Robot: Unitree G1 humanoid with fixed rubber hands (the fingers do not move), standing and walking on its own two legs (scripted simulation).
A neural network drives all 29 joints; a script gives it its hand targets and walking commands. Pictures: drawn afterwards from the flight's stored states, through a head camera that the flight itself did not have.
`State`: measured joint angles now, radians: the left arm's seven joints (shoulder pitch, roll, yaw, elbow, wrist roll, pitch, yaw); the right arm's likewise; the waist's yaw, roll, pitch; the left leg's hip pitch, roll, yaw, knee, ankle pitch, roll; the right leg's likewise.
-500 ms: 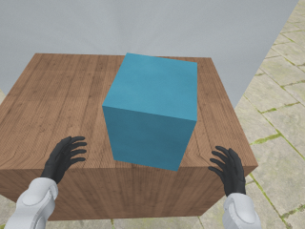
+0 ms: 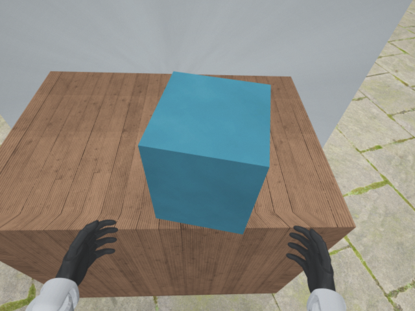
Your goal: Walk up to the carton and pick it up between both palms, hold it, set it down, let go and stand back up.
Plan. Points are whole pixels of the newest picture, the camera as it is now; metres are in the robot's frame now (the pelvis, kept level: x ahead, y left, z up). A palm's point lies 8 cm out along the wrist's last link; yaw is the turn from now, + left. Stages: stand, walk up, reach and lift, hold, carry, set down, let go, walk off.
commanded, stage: set down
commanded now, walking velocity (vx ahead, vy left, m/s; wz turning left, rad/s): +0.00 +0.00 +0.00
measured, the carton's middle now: (209, 156) +0.40 +0.02 +0.06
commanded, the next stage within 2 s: let go in 0.90 s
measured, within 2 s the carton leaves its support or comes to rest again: neither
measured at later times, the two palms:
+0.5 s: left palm (89, 285) +0.15 +0.23 -0.04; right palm (325, 297) +0.16 -0.21 -0.04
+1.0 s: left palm (103, 293) +0.15 +0.21 -0.09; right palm (330, 306) +0.16 -0.23 -0.09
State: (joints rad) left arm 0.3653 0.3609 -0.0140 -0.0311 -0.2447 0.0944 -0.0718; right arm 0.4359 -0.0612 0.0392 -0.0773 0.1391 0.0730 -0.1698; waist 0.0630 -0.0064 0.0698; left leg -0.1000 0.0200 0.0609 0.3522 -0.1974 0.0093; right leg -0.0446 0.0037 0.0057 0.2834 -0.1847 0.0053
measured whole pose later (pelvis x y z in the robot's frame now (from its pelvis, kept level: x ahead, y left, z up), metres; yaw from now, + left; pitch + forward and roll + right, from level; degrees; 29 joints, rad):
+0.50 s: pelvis +0.01 -0.01 +0.00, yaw +0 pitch -3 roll +0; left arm 0.33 0.29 0.00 0.24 -0.12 0.08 -0.06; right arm 0.37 -0.10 0.02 0.30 0.06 -0.08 -0.08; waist 0.04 -0.01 0.07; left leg -0.08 0.03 0.06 0.31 -0.19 -0.01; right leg -0.04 0.01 0.01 0.29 -0.20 -0.01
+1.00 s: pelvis +0.01 -0.02 +0.00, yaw +0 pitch -3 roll +0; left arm 0.20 0.21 0.00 0.53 -0.01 0.11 0.01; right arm 0.18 -0.16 -0.02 0.74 -0.02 -0.20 0.01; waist 0.02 -0.01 0.07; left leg -0.10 0.03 0.05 0.36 -0.21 -0.01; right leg -0.07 0.02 0.00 0.34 -0.22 -0.01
